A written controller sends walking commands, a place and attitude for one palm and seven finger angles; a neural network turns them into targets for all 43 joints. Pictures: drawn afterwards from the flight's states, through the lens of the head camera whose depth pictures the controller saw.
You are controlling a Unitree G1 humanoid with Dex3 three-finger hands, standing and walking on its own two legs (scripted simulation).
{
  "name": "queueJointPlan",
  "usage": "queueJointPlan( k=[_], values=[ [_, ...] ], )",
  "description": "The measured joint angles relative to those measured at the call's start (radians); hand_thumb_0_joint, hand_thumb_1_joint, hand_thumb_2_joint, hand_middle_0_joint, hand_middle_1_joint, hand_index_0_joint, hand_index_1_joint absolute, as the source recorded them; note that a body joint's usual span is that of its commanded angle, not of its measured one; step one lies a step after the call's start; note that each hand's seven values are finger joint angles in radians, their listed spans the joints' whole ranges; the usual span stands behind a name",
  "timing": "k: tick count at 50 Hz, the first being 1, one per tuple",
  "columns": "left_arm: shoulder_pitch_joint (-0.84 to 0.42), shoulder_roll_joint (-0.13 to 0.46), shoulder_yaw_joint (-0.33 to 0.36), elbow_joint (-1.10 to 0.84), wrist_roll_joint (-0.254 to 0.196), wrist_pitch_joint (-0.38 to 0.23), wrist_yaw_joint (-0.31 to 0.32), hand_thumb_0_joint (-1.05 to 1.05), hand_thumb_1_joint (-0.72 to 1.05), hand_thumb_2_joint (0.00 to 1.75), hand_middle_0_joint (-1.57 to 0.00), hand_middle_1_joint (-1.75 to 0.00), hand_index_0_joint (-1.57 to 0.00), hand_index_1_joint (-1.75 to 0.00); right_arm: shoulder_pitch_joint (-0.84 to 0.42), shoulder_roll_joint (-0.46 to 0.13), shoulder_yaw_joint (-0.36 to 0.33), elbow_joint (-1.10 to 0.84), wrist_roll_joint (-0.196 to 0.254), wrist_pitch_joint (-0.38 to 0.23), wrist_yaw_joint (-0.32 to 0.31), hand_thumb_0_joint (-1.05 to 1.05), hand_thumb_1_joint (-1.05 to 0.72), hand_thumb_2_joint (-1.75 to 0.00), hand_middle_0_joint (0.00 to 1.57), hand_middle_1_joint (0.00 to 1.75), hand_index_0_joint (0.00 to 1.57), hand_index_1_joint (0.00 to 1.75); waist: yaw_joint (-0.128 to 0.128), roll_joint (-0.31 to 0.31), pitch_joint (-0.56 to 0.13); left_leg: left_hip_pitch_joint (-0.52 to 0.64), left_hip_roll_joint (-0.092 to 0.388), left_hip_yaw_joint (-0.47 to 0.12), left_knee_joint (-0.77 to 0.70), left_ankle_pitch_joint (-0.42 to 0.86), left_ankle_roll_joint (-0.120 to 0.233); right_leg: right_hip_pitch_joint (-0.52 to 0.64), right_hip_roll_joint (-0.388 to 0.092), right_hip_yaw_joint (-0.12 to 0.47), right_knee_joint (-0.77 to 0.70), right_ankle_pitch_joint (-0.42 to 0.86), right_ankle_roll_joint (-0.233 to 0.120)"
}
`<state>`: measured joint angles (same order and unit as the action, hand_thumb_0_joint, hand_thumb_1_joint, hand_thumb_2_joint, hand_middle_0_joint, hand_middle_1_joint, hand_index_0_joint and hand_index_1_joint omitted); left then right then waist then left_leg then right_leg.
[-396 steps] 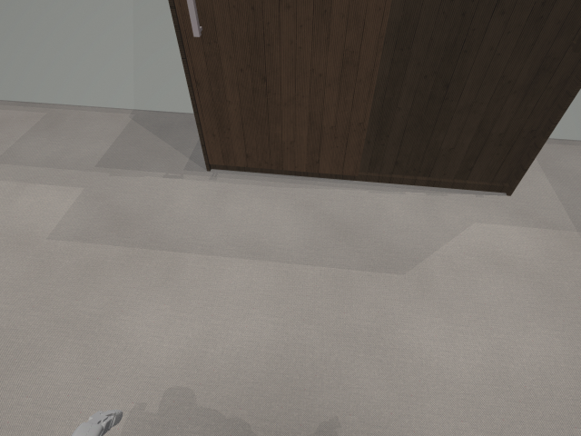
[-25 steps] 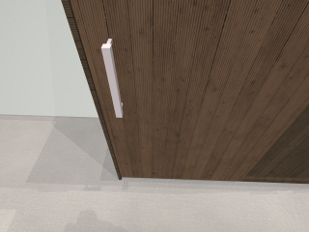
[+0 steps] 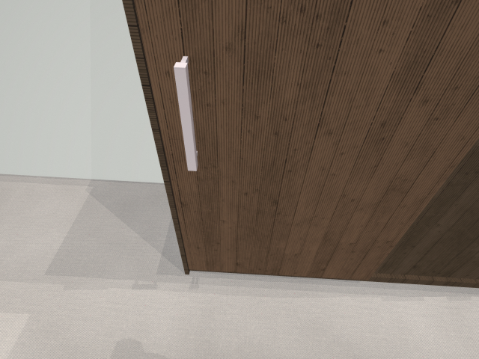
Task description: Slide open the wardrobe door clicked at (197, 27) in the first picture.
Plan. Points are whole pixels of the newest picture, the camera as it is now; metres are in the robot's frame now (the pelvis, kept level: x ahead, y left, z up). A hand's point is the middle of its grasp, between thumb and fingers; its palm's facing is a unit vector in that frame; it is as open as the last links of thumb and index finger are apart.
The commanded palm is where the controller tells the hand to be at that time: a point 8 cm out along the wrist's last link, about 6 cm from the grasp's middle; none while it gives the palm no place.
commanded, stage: look again from close up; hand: left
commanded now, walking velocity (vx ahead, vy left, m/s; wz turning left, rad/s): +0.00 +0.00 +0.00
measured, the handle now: (189, 119) +0.60 +0.15 +0.09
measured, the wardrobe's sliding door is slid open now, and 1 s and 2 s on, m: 0.00 0.00 0.00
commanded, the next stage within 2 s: shuffle to correct the standing spot in 1.74 s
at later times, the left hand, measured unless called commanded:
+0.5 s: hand out of the picture +0.02 +0.23 -0.16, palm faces -0.02 -0.96 -0.29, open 7.4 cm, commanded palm none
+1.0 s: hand out of the picture +0.07 +0.23 -0.15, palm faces -0.02 -0.95 -0.31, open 7.4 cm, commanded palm none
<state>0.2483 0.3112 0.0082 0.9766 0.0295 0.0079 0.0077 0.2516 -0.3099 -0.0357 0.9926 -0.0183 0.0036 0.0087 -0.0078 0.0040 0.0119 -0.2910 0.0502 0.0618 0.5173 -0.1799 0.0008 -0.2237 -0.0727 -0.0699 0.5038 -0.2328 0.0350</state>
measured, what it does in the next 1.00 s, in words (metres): stands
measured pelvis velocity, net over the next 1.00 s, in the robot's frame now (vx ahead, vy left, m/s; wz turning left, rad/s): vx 0.02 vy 0.00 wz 0.00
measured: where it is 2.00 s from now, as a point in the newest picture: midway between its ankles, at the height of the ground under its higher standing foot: outside the picture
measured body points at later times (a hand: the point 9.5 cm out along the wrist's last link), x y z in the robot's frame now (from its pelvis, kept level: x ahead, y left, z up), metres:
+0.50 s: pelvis +0.01 +0.01 +0.00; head +0.01 +0.01 +0.45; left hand +0.03 +0.28 -0.14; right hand +0.06 -0.26 -0.14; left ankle +0.07 +0.12 -0.73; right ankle +0.03 -0.15 -0.73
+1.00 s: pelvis +0.02 +0.00 +0.01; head +0.02 +0.00 +0.46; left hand +0.07 +0.28 -0.13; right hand +0.08 -0.28 -0.13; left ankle +0.07 +0.12 -0.73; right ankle +0.03 -0.15 -0.73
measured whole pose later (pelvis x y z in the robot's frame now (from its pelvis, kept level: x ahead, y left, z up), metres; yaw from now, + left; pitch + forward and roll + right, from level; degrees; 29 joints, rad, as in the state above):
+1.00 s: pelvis +0.02 +0.00 +0.01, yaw +0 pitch -3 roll +0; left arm 0.20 0.29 0.00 1.07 0.03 -0.01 0.01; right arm 0.16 -0.29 -0.02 1.10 -0.01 0.00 0.01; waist 0.00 0.02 0.04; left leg -0.21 0.04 0.07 0.40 -0.14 0.00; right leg -0.14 -0.08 -0.07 0.39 -0.19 0.05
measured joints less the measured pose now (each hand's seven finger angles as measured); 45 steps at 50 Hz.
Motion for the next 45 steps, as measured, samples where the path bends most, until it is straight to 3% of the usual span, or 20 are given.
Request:
queueJointPlan(
  k=[22,45],
  values=[
    [0.021,-0.029,-0.010,0.075,0.001,-0.006,0.006,0.01,0.90,0.90,-0.20,-0.30,-0.21,-0.30,-0.045,0.038,0.011,0.067,0.011,-0.004,0.005,0.01,-0.90,-0.90,0.21,0.30,0.21,0.30,0.016,0.002,0.033,0.021,-0.023,0.003,-0.056,0.025,0.014,0.026,-0.015,0.005,-0.064,0.033,0.020],
    [-0.048,-0.029,-0.014,0.088,-0.002,-0.017,0.007,0.01,0.90,0.90,-0.20,-0.30,-0.21,-0.30,-0.096,0.017,0.015,0.094,0.012,-0.007,0.004,0.01,-0.90,-0.90,0.20,0.30,0.20,0.30,0.009,0.010,0.033,0.076,-0.017,0.004,-0.110,0.036,0.001,0.075,-0.006,0.004,-0.109,0.040,0.017]
  ],
)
